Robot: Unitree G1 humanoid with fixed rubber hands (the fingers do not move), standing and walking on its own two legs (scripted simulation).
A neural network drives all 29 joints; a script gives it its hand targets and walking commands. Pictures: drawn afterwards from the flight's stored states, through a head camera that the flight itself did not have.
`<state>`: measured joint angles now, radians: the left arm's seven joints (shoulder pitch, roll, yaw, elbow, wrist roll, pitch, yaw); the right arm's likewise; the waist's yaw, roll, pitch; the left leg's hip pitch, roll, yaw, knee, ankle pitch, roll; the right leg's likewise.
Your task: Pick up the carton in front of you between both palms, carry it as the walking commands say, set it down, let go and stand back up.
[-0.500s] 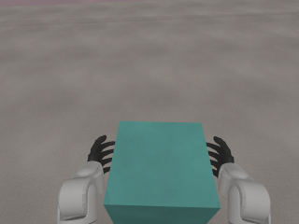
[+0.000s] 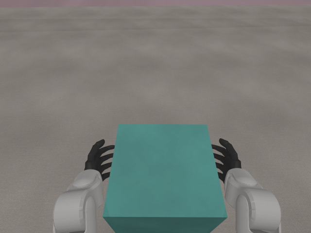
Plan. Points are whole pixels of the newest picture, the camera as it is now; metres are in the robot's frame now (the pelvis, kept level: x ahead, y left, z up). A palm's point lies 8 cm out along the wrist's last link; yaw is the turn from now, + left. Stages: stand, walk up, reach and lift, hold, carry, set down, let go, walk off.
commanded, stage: carry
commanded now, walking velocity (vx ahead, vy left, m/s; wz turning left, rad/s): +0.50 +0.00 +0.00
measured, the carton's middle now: (161, 186) +0.24 +0.00 +0.02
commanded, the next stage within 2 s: none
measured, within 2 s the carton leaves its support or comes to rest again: neither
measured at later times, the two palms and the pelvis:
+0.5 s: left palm (120, 84) +0.54 +0.14 +0.11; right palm (209, 85) +0.55 -0.16 +0.11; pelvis +0.32 -0.02 +0.00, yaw +2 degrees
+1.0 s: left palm (129, 41) +0.86 +0.15 +0.12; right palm (195, 42) +0.87 -0.15 +0.12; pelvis +0.64 -0.01 +0.02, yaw +1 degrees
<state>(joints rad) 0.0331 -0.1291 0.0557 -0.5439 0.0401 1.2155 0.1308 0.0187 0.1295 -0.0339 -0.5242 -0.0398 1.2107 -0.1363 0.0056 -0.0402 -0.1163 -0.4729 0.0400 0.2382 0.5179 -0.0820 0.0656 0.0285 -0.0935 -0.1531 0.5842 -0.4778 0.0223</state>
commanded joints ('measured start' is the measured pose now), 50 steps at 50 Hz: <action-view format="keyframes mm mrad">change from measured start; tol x16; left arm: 1 -385 -686 -654 -124 -275 -5 -100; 8 -344 -873 -680 -37 -230 -75 -137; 26 -299 -632 -595 -106 -246 -1 -75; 34 -375 -852 -668 -119 -293 -61 -150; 50 -317 -632 -604 -121 -247 -8 -90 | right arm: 1 -296 716 577 -62 243 -13 97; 7 -361 865 644 -83 271 -69 162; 26 -332 614 599 -154 252 2 83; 35 -329 866 662 -100 237 -61 131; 50 -323 661 612 -135 249 4 83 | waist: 1 -27 317 -268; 4 -16 80 -222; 24 4 195 -57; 27 26 -284 -284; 31 11 -24 -233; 50 9 -124 2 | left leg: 1 741 399 -764 -318 -100 157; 6 466 270 -333 -334 -13 33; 22 561 217 -98 -329 325 22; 25 450 138 6 85 481 -43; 27 -46 -49 -71 632 -222 -113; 29 -155 15 -233 824 -351 -50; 50 -3 6 -4 -26 35 -37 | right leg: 1 -654 101 99 691 34 -12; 19 -687 -1 -26 1 463 -19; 23 -499 47 -69 -91 441 -58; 25 -137 109 -110 -143 363 -61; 27 262 -324 634 -320 168 -235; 28 218 -334 660 -372 358 -246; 33 -3 -221 263 -378 491 -137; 40 22 -170 129 -473 444 -161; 50 74 -150 -2 -324 901 -110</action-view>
